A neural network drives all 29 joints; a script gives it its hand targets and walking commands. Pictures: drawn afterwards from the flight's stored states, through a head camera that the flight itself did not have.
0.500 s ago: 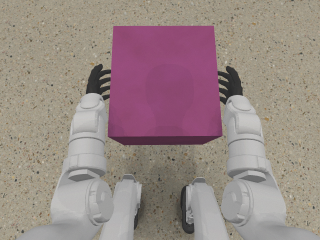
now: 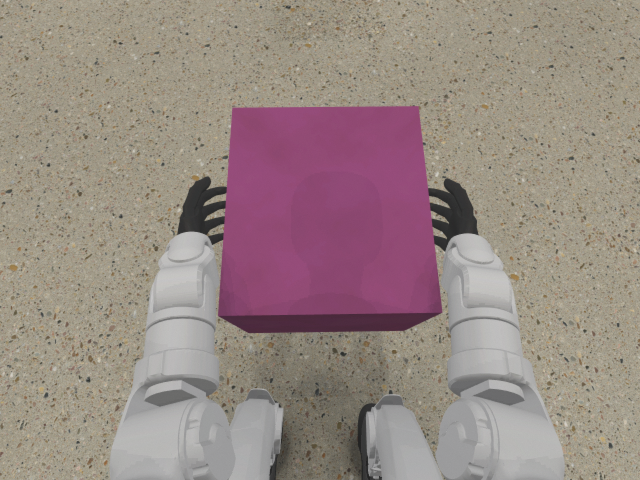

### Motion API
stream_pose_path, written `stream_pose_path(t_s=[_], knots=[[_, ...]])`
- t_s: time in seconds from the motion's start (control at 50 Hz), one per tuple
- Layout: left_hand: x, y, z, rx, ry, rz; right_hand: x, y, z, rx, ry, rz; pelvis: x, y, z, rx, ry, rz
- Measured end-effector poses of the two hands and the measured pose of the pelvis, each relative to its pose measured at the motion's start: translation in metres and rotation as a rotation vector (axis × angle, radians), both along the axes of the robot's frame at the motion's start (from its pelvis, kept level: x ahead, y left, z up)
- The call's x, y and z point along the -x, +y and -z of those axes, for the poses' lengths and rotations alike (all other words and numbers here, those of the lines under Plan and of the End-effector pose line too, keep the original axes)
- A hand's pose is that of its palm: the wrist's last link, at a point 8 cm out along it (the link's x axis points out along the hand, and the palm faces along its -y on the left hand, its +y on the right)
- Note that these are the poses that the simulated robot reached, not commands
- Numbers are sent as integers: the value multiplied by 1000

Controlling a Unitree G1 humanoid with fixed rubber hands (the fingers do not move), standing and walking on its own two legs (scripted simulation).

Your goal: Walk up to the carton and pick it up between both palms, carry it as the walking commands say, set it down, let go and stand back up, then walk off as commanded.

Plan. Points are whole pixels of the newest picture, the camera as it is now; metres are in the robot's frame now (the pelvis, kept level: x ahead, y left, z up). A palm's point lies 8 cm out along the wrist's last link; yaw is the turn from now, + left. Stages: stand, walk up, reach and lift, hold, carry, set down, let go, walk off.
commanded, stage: reach and lift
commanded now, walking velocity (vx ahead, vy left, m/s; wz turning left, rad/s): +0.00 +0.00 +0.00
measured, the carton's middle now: (326, 229) +0.45 +0.02 -0.11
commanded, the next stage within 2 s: none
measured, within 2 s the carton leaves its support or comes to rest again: neither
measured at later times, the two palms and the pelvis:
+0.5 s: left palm (177, 232) +0.38 +0.17 +0.03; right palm (488, 237) +0.39 -0.16 +0.03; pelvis +0.02 +0.00 +0.06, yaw +0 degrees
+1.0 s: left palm (142, 229) +0.35 +0.18 +0.10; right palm (527, 233) +0.37 -0.16 +0.10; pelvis +0.04 +0.00 +0.10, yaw +0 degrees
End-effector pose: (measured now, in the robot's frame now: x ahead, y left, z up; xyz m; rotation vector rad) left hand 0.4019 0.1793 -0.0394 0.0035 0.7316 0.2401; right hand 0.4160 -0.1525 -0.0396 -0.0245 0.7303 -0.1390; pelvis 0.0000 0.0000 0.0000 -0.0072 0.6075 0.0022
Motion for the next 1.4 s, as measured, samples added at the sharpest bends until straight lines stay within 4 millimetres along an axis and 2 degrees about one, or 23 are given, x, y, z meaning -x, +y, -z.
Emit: stream_pose_path(t_s=[0.46,0.82,1.1,1.4], knots=[[20,-5,-67,-6,4,5,22,-4,-67,0,1,13,-16,-2,-56,-3,-144,5],[37,-3,-120,25,-24,48,40,-8,-119,-18,-28,-8,-31,-2,-92,-5,-317,4],[52,-2,-155,11,-49,34,54,-5,-155,-2,-53,-9,-44,-2,-107,-5,-494,-10],[62,-3,-192,-7,-84,36,65,-6,-188,10,-81,-14,-52,-2,-114,-9,-653,-11]])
